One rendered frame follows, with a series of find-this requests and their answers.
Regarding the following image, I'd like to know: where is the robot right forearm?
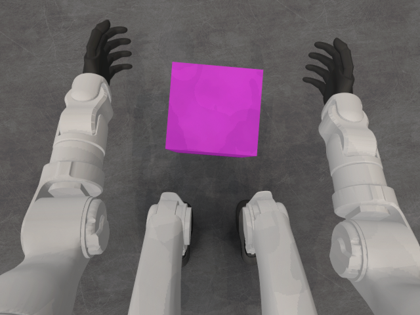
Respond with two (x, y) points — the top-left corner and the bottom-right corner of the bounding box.
(318, 93), (420, 250)

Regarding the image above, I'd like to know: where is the right robot thigh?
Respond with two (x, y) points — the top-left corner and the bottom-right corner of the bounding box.
(243, 199), (318, 315)

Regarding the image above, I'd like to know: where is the robot left forearm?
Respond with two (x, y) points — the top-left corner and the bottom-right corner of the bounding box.
(21, 73), (114, 254)

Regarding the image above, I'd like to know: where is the robot right hand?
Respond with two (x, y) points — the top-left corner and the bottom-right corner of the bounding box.
(303, 37), (354, 105)

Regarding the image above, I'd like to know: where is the robot left shin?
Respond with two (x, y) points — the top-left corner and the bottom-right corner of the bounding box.
(146, 192), (187, 255)

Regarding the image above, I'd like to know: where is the robot left hand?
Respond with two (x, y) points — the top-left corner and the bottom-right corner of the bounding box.
(83, 20), (133, 86)

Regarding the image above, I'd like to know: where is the right robot upper arm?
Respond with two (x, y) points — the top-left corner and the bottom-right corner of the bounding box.
(329, 219), (420, 315)

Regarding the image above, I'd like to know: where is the carton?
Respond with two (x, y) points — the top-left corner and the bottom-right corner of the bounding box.
(165, 62), (263, 158)

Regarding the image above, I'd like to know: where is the left robot upper arm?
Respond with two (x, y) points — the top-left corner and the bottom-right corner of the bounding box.
(0, 196), (110, 315)

